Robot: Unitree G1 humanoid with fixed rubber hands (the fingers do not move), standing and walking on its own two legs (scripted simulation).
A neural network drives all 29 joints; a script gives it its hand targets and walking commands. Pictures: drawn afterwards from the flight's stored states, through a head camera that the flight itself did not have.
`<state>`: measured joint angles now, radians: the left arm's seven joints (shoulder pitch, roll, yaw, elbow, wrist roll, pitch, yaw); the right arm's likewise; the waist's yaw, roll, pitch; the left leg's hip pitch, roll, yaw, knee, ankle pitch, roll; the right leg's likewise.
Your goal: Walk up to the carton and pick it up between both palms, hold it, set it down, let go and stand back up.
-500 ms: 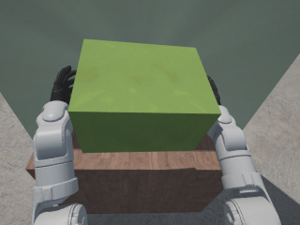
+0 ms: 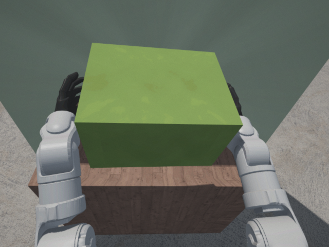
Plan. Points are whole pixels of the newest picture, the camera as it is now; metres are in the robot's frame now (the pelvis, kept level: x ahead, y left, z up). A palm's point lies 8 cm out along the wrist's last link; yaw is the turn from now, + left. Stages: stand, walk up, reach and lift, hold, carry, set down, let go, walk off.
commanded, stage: hold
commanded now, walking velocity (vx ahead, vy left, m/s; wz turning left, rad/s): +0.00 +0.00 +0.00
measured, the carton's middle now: (155, 107) +0.36 +0.00 +0.17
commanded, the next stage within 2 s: none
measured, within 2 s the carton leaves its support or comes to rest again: neither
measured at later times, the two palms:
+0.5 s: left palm (67, 110) +0.35 +0.18 +0.18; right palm (231, 115) +0.35 -0.18 +0.16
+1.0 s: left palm (67, 110) +0.35 +0.18 +0.18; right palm (231, 115) +0.35 -0.18 +0.16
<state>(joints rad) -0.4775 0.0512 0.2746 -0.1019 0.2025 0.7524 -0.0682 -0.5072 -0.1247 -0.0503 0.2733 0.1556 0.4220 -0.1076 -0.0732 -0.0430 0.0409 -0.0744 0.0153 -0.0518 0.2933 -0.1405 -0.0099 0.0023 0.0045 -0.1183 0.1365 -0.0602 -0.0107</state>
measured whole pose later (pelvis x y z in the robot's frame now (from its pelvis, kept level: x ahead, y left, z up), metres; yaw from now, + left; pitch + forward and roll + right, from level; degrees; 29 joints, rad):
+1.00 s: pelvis +0.00 +0.00 +0.00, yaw +0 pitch -5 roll -1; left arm -0.48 0.05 0.27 -0.10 0.20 0.75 -0.07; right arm -0.51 -0.12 -0.05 0.27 0.16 0.42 -0.11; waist -0.07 -0.04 0.04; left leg -0.07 0.02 -0.05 0.29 -0.14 -0.01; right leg 0.00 0.00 -0.12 0.14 -0.06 -0.01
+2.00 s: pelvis +0.00 +0.00 +0.00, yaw +0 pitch -5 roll -1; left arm -0.48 0.05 0.27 -0.10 0.20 0.75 -0.07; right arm -0.51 -0.12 -0.05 0.28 0.15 0.42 -0.11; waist -0.07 -0.04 0.04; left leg -0.07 0.02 -0.05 0.29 -0.14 -0.01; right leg 0.00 0.00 -0.12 0.14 -0.06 -0.01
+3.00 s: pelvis +0.00 +0.00 +0.00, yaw +0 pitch -5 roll -1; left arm -0.48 0.05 0.27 -0.10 0.20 0.75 -0.07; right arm -0.51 -0.12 -0.05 0.28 0.15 0.42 -0.11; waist -0.07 -0.04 0.04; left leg -0.07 0.02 -0.05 0.29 -0.14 -0.01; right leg 0.00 0.00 -0.12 0.14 -0.06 -0.01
